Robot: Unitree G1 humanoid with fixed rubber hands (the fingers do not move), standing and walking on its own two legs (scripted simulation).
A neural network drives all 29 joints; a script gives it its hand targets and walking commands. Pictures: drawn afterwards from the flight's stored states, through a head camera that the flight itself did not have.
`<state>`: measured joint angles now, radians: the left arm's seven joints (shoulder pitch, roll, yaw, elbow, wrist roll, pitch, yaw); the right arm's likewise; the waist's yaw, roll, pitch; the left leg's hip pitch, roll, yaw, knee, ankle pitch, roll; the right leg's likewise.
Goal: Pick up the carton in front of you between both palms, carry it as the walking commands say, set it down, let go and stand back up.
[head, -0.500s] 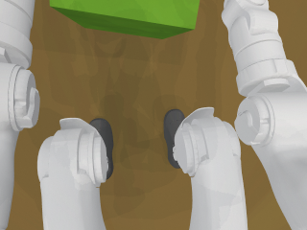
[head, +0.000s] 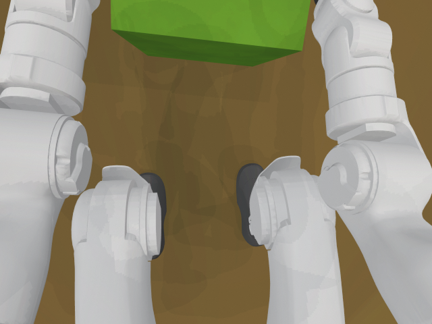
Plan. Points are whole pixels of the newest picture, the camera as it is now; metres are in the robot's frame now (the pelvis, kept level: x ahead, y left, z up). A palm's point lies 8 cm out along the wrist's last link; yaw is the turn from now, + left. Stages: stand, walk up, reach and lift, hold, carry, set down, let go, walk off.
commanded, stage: reach and lift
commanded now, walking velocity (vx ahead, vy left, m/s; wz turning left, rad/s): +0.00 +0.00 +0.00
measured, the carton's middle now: out of the picture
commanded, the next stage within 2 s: none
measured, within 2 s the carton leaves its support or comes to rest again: neither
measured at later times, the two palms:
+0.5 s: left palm out of the picture +0.52 +0.15 +0.04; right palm out of the picture +0.50 -0.15 +0.03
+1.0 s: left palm out of the picture +0.47 +0.15 +0.18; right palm out of the picture +0.46 -0.15 +0.18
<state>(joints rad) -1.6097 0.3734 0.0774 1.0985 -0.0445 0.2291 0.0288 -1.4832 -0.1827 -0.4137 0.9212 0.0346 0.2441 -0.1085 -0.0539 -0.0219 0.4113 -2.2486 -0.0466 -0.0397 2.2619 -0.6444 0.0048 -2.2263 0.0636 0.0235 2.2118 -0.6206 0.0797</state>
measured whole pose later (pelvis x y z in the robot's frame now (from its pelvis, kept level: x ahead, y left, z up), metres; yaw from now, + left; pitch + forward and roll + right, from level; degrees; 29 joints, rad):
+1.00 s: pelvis +0.02 -0.01 +0.22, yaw +3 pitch +38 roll -1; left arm -0.90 -0.02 0.42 0.70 0.25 0.39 0.01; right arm -0.83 0.10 -0.51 0.58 -0.23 0.39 -0.05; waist -0.03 0.00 -0.22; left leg -1.65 -0.11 -0.10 1.47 -0.48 -0.04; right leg -1.64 0.09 0.10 1.45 -0.47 0.06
